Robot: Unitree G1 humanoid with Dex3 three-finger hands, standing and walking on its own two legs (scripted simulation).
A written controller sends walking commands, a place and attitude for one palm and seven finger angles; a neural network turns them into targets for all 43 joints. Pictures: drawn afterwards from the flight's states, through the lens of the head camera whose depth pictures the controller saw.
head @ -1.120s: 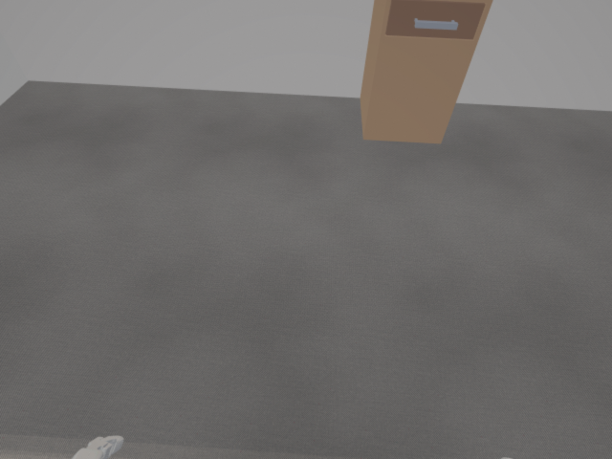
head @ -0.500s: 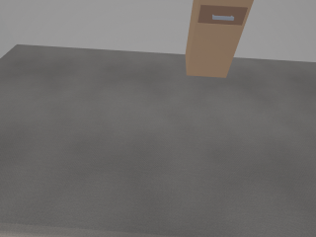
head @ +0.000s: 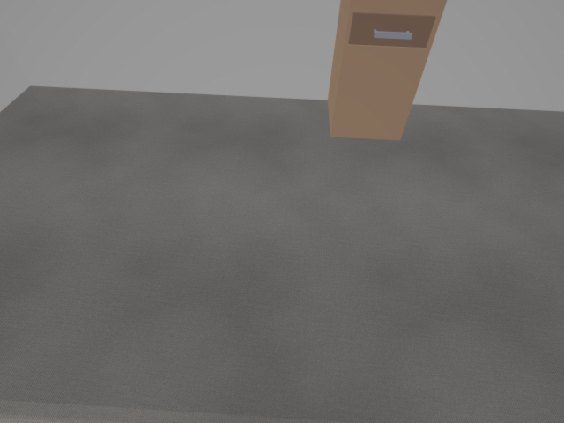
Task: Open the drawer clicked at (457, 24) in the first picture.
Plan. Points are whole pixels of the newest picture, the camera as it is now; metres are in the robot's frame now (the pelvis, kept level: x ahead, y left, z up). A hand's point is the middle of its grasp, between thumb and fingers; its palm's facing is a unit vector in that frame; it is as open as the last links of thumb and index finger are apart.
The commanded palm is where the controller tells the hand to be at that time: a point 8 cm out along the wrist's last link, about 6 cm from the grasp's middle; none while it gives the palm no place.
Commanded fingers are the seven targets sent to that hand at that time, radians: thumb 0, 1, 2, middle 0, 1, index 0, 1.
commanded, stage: look at it before walking up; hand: left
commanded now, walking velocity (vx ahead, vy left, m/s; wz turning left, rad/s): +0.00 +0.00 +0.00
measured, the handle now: (392, 33) +1.82 -0.44 -0.14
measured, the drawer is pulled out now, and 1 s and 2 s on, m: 0.00 0.00 0.00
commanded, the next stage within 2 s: walk to a spot facing it in 0.32 s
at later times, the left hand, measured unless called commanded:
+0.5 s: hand out of the picture +0.07 +0.24 -0.16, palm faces -0.03 -0.94 -0.33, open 7.4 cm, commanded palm none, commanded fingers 0.00 0.90 0.90 -0.20 -0.30 -0.20 -0.30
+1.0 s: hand out of the picture +0.08 +0.16 -0.17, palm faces -0.15 -0.98 -0.16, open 7.4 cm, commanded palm none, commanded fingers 0.00 0.90 0.90 -0.20 -0.30 -0.20 -0.30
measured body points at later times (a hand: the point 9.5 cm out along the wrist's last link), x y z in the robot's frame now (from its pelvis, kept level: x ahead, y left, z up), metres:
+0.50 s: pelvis +0.00 +0.00 +0.00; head +0.01 +0.00 +0.45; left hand +0.07 +0.29 -0.14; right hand +0.08 -0.30 -0.13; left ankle +0.01 +0.12 -0.74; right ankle +0.01 -0.12 -0.74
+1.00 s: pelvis +0.12 -0.01 -0.01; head +0.15 -0.01 +0.44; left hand +0.09 +0.22 -0.16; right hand +0.17 -0.27 -0.14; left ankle +0.21 +0.11 -0.70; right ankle +0.02 -0.12 -0.74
